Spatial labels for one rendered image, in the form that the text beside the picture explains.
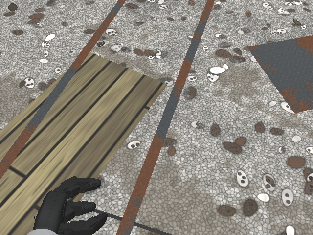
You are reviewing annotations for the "left robot hand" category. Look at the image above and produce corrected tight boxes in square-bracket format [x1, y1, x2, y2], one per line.
[32, 176, 108, 235]

